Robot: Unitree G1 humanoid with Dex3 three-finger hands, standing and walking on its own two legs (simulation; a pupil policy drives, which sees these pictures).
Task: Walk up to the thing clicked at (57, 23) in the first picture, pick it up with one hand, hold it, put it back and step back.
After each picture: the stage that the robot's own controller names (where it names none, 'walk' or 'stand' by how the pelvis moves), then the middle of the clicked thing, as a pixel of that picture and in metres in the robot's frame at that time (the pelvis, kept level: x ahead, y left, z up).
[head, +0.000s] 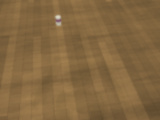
stand; (58, 20) +1.74 +0.29 -0.72
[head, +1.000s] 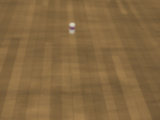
walk; (72, 28) +1.63 +0.07 -0.70
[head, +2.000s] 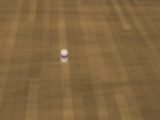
walk; (64, 55) +1.06 +0.13 -0.70
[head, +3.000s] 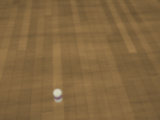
walk; (57, 95) +0.65 +0.17 -0.71
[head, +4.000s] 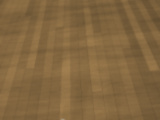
walk; out of the picture +0.39 +0.22 -0.71
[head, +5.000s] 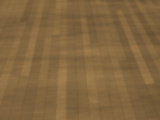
stand; out of the picture +0.34 +0.17 -0.72
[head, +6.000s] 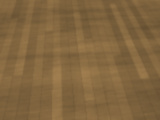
stand; out of the picture +0.31 +0.18 -0.72
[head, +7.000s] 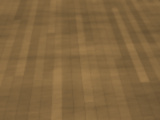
stand; out of the picture +0.33 +0.18 -0.73
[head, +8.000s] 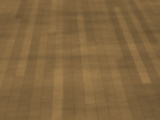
stand; out of the picture +0.31 +0.18 -0.73
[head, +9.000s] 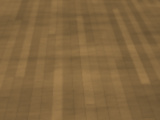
go down; out of the picture +0.32 +0.18 -0.73
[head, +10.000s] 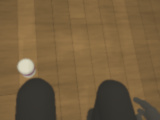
go down; (27, 68) +0.39 +0.21 -0.34
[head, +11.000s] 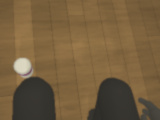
approach; (24, 68) +0.39 +0.23 -0.31
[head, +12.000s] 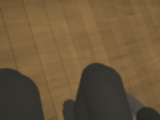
close in; out of the picture +0.37 +0.26 -0.22
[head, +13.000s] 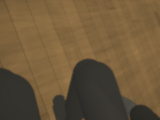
close; out of the picture +0.37 +0.27 -0.21
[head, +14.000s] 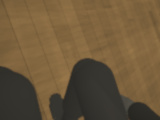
lift; out of the picture +0.36 +0.27 -0.22
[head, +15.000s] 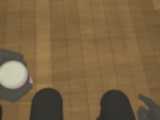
lift; (17, 79) +0.32 +0.21 -0.02
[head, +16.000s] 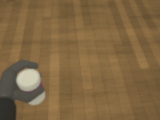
hold; (32, 87) +0.32 +0.17 +0.01
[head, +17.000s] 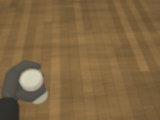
hold; (35, 87) +0.32 +0.17 +0.01
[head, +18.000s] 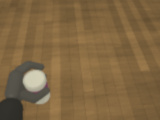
crouch; (37, 87) +0.32 +0.16 +0.01
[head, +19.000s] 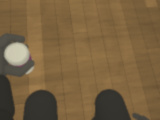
crouch; (21, 59) +0.40 +0.20 -0.08
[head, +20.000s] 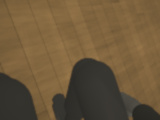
lower; out of the picture +0.39 +0.30 -0.22
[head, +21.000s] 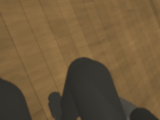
lower; out of the picture +0.39 +0.29 -0.22
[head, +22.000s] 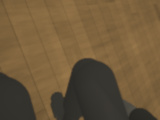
lower; out of the picture +0.39 +0.29 -0.22
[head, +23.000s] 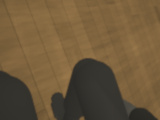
lower; out of the picture +0.38 +0.28 -0.22
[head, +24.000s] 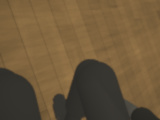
loosen; out of the picture +0.36 +0.25 -0.22
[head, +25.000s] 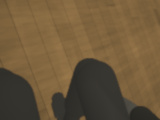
withdraw; out of the picture +0.36 +0.25 -0.22
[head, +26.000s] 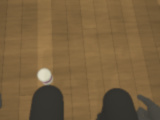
walk; (45, 76) +0.39 +0.19 -0.41
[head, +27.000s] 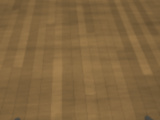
stand; out of the picture +0.32 +0.16 -0.66
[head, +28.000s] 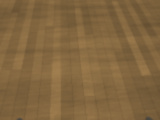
stand; out of the picture +0.33 +0.17 -0.66
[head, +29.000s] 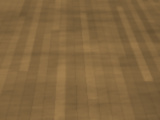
stand; out of the picture +0.33 +0.16 -0.71
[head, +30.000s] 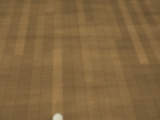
walk; out of the picture +0.37 +0.13 -0.70
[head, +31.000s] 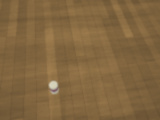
walk; (53, 87) +0.59 +0.19 -0.70
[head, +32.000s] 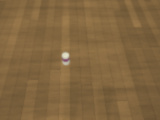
stand; (65, 58) +0.93 +0.16 -0.69
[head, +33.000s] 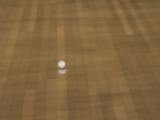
stand; (62, 67) +0.94 +0.19 -0.72
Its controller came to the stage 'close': yes
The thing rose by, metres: 0.71
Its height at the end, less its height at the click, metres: +0.00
